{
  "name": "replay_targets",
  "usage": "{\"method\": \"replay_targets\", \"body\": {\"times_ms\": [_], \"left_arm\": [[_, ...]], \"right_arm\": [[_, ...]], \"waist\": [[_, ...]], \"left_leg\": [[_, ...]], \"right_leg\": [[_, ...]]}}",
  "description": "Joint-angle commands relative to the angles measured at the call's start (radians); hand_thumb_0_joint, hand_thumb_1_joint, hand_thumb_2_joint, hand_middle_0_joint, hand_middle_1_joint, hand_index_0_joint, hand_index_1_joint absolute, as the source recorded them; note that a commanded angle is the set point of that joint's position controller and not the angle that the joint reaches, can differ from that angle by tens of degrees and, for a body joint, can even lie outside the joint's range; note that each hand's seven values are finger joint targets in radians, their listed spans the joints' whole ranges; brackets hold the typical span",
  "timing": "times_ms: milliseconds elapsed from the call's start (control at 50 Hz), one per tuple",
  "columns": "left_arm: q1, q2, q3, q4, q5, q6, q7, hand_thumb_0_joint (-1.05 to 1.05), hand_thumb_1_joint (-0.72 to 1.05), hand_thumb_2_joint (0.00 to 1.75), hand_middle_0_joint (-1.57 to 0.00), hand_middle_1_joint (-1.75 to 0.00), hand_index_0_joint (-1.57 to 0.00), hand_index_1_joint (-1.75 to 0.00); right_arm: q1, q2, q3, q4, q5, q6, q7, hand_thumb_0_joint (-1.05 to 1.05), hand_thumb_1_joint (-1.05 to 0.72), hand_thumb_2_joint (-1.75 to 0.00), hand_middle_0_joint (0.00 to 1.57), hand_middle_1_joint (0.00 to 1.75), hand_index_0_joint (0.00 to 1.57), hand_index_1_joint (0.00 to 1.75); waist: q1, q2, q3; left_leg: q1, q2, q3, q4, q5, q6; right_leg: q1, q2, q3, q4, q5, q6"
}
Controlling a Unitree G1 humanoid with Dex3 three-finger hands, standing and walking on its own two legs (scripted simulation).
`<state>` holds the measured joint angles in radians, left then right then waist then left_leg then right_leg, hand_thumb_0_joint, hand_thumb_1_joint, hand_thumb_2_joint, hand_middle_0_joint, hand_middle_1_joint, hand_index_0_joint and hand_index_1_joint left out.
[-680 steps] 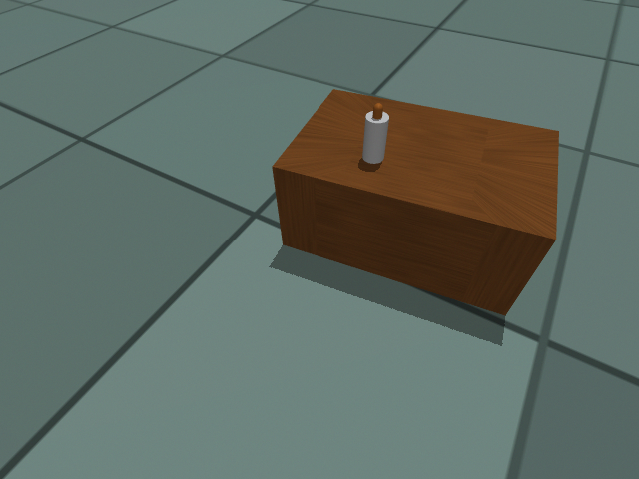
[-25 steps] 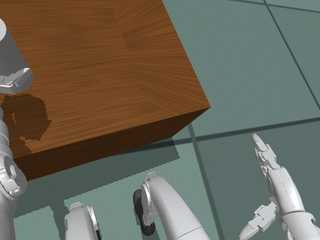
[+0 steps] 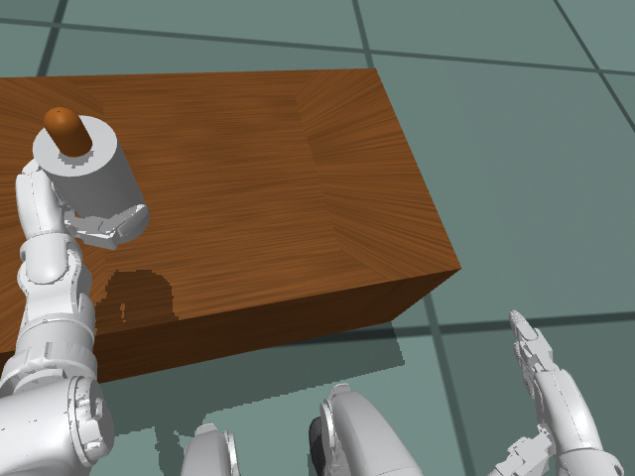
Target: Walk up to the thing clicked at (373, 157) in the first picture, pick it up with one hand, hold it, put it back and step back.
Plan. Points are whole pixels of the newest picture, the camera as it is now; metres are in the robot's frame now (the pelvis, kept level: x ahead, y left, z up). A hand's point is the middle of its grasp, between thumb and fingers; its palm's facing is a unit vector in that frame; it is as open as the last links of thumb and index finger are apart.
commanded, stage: lift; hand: left
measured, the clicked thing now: (95, 176) +0.50 +0.19 +0.04
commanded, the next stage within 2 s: hold in 1.04 s
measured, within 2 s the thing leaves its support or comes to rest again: neither
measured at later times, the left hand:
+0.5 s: hand (95, 236) +0.41 +0.18 +0.06, palm faces +0.15 -0.99 -0.02, open 10.6 cm
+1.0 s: hand (91, 255) +0.37 +0.17 +0.09, palm faces +0.15 -0.99 -0.02, open 10.6 cm
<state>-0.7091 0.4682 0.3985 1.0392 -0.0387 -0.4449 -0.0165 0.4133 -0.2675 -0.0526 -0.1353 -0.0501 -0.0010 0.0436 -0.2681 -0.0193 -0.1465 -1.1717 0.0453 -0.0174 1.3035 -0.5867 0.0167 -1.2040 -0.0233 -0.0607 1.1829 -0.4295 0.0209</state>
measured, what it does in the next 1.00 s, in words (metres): rises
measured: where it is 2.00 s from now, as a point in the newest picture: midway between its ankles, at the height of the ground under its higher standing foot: outside the picture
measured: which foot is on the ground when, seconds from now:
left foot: down 0.00-1.00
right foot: down 0.00-1.00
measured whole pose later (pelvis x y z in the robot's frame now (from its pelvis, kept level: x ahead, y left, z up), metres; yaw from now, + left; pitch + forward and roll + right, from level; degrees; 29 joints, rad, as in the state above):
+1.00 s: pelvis +0.02 -0.01 +0.06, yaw +2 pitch +13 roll -1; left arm -0.18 0.21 0.19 0.49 -0.13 -0.35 -0.01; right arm 0.46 -0.23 -0.08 0.00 0.01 0.04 -0.01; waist -0.07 -0.03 -0.09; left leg -0.69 0.02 0.02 0.98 -0.50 0.01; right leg -0.77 -0.04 -0.03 0.94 -0.39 0.02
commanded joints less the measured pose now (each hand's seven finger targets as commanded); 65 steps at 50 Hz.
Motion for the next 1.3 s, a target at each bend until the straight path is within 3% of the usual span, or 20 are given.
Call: {"method": "replay_targets", "body": {"times_ms": [0,20,40,140,180,220,260,340,400,440,540,640,880,920,940,1100,1120,1140,1200,1280], "left_arm": [[-0.298,0.074,-0.043,-0.242,-0.043,-0.084,-0.003,0.0,0.16,1.33,-1.26,-1.44,-1.29,-1.44],[-0.372,0.137,-0.019,-0.418,-0.047,-0.1,0.006,0.0,0.19,1.34,-1.25,-1.44,-1.28,-1.44],[-0.341,0.154,-0.008,-0.374,-0.044,-0.093,0.012,0.0,0.17,1.34,-1.26,-1.44,-1.29,-1.45],[-0.253,0.035,-0.07,-0.422,-0.065,-0.081,0.005,0.0,0.14,1.33,-1.26,-1.44,-1.29,-1.44],[-0.231,0.071,-0.043,-0.465,-0.067,-0.081,0.001,0.0,0.12,1.32,-1.25,-1.44,-1.29,-1.44],[-0.211,0.017,-0.09,-0.524,-0.073,-0.081,-0.007,0.0,0.09,1.3,-1.23,-1.43,-1.27,-1.43],[-0.141,0.018,-0.071,-0.506,-0.083,-0.074,-0.006,0.0,0.08,1.3,-1.22,-1.43,-1.26,-1.42],[-0.153,-0.019,-0.116,-0.632,-0.089,-0.077,-0.009,0.0,0.07,1.27,-1.21,-1.4,-1.24,-1.4],[-0.009,-0.053,-0.109,-0.528,-0.093,-0.056,-0.004,0.0,0.08,1.27,-1.21,-1.4,-1.25,-1.39],[-0.054,-0.034,-0.114,-0.648,-0.096,-0.066,-0.001,0.0,0.07,1.26,-1.19,-1.39,-1.23,-1.39],[0.038,-0.051,-0.112,-0.67,-0.1,-0.051,0.007,0.0,0.08,1.25,-1.2,-1.39,-1.24,-1.38],[0.051,-0.071,-0.136,-0.777,-0.112,-0.045,0.001,0.0,0.07,1.23,-1.19,-1.38,-1.24,-1.37],[0.214,-0.121,-0.159,-0.782,-0.121,-0.011,0.001,0.0,0.07,1.25,-1.22,-1.42,-1.27,-1.4],[0.145,-0.104,-0.161,-0.895,-0.125,-0.02,-0.001,0.0,0.08,1.24,-1.21,-1.4,-1.26,-1.38],[0.17,-0.087,-0.148,-0.855,-0.12,-0.012,0.005,0.0,0.08,1.25,-1.22,-1.41,-1.27,-1.39],[0.245,-0.118,-0.165,-0.881,-0.127,0.006,0.005,0.0,0.06,1.24,-1.24,-1.42,-1.28,-1.4],[0.234,-0.133,-0.174,-0.904,-0.131,0.005,0.003,0.0,0.07,1.24,-1.23,-1.41,-1.28,-1.4],[0.27,-0.117,-0.152,-0.886,-0.134,0.011,0.004,0.0,0.05,1.22,-1.25,-1.42,-1.28,-1.41],[0.234,-0.14,-0.181,-0.934,-0.132,0.014,0.01,0.0,0.04,1.24,-1.27,-1.44,-1.3,-1.44],[0.276,-0.132,-0.178,-0.934,-0.126,0.02,0.012,0.0,0.05,1.25,-1.27,-1.44,-1.3,-1.44]], "right_arm": [[0.045,-0.164,-0.129,-0.168,0.016,-0.046,-0.034,0.0,0.57,-0.05,0.05,0.05,0.05,0.05],[0.05,-0.169,-0.127,-0.181,0.019,-0.046,-0.036,0.0,0.57,-0.05,0.05,0.05,0.05,0.05],[0.055,-0.169,-0.128,-0.144,0.022,-0.041,-0.038,0.0,0.57,-0.05,0.05,0.05,0.05,0.05],[0.065,-0.158,-0.139,-0.154,0.031,-0.037,-0.047,0.0,0.57,-0.05,0.05,0.05,0.05,0.05],[0.089,-0.148,-0.135,-0.148,0.033,-0.035,-0.05,0.0,0.57,-0.05,0.05,0.05,0.05,0.05],[0.099,-0.136,-0.129,-0.151,0.034,-0.034,-0.05,0.0,0.56,-0.05,0.05,0.05,0.05,0.05],[0.099,-0.135,-0.13,-0.136,0.039,-0.034,-0.049,0.0,0.56,-0.05,0.05,0.05,0.05,0.05],[0.092,-0.116,-0.118,-0.122,0.038,-0.037,-0.049,0.0,0.56,-0.05,0.05,0.05,0.05,0.05],[0.07,-0.136,-0.138,-0.143,0.041,-0.035,-0.056,0.0,0.56,-0.05,0.05,0.05,0.05,0.05],[0.092,-0.102,-0.105,-0.098,0.04,-0.032,-0.053,0.0,0.56,-0.05,0.05,0.05,0.05,0.05],[0.06,-0.135,-0.138,-0.115,0.045,-0.03,-0.065,0.0,0.56,-0.05,0.05,0.05,0.05,0.05],[0.093,-0.095,-0.103,-0.099,0.049,-0.025,-0.067,0.0,0.55,-0.05,0.05,0.05,0.05,0.05],[0.08,-0.109,-0.128,-0.039,0.059,-0.015,-0.075,0.0,0.55,-0.05,0.05,0.05,0.05,0.05],[0.076,-0.083,-0.099,-0.054,0.06,-0.014,-0.071,0.0,0.55,-0.05,0.05,0.05,0.05,0.05],[0.058,-0.112,-0.129,-0.045,0.063,-0.013,-0.075,0.0,0.55,-0.05,0.05,0.05,0.05,0.05],[0.045,-0.122,-0.142,-0.05,0.066,-0.013,-0.078,0.0,0.54,-0.05,0.05,0.05,0.05,0.05],[0.066,-0.081,-0.105,-0.009,0.065,-0.012,-0.075,0.0,0.54,-0.05,0.05,0.05,0.05,0.05],[0.06,-0.116,-0.135,-0.012,0.066,-0.011,-0.078,0.0,0.53,-0.05,0.05,0.05,0.05,0.05],[0.068,-0.076,-0.103,0.002,0.068,-0.012,-0.075,0.0,0.53,-0.05,0.05,0.05,0.05,0.05],[0.044,-0.105,-0.126,-0.015,0.066,-0.012,-0.081,0.0,0.54,-0.05,0.05,0.05,0.05,0.05]], "waist": [[0.04,0.21,-0.541],[0.057,0.223,-0.569],[0.076,0.225,-0.533],[0.084,0.143,-0.456],[0.096,0.141,-0.459],[0.101,0.142,-0.464],[0.125,0.129,-0.423],[0.136,0.151,-0.407],[0.149,0.067,-0.37],[0.164,0.104,-0.374],[0.181,0.073,-0.342],[0.182,0.065,-0.358],[0.195,0.042,-0.289],[0.202,0.06,-0.32],[0.207,0.058,-0.292],[0.202,0.047,-0.275],[0.213,0.052,-0.267],[0.214,0.04,-0.287],[0.212,0.052,-0.261],[0.214,0.04,-0.267]], "left_leg": [[0.434,-0.028,-0.03,-0.218,0.488,-0.034],[0.446,-0.031,-0.026,-0.23,0.478,-0.034],[0.446,-0.035,-0.026,-0.244,0.465,-0.036],[0.47,-0.04,-0.015,-0.304,0.4,-0.03],[0.483,-0.046,-0.006,-0.312,0.395,-0.027],[0.511,-0.046,-0.005,-0.324,0.415,-0.027],[0.517,-0.046,-0.006,-0.339,0.425,-0.029],[0.553,-0.047,-0.003,-0.365,0.405,-0.033],[0.508,-0.055,0.011,-0.382,0.349,-0.021],[0.522,-0.056,0.013,-0.388,0.35,-0.021],[0.55,-0.048,0.0,-0.427,0.343,-0.031],[0.567,-0.055,0.017,-0.426,0.384,-0.023],[0.593,-0.053,0.023,-0.47,0.392,-0.024],[0.602,-0.057,0.027,-0.466,0.409,-0.023],[0.604,-0.055,0.022,-0.478,0.405,-0.025],[0.628,-0.051,0.016,-0.501,0.408,-0.028],[0.62,-0.053,0.017,-0.502,0.401,-0.028],[0.625,-0.052,0.021,-0.496,0.426,-0.026],[0.624,-0.054,0.024,-0.503,0.412,-0.025],[0.637,-0.051,0.019,-0.51,0.432,-0.029]], "right_leg": [[0.398,0.045,0.005,-0.113,0.337,-0.052],[0.425,0.041,0.009,-0.118,0.338,-0.051],[0.429,0.039,0.01,-0.123,0.324,-0.05],[0.469,0.036,0.017,-0.179,0.296,-0.043],[0.504,0.03,0.024,-0.196,0.301,-0.037],[0.524,0.027,0.026,-0.204,0.313,-0.038],[0.523,0.026,0.024,-0.211,0.307,-0.041],[0.526,0.021,0.029,-0.235,0.288,-0.04],[0.59,0.017,0.037,-0.265,0.274,-0.033],[0.601,0.013,0.041,-0.268,0.277,-0.032],[0.597,0.018,0.031,-0.284,0.248,-0.035],[0.659,0.012,0.042,-0.301,0.302,-0.03],[0.686,0.01,0.042,-0.333,0.304,-0.029],[0.711,0.007,0.047,-0.337,0.328,-0.028],[0.699,0.008,0.043,-0.338,0.313,-0.03],[0.71,0.011,0.038,-0.353,0.308,-0.03],[0.714,0.01,0.039,-0.354,0.302,-0.031],[0.723,0.008,0.041,-0.354,0.327,-0.029],[0.724,0.006,0.042,-0.359,0.321,-0.029],[0.73,0.009,0.038,-0.362,0.328,-0.029]]}}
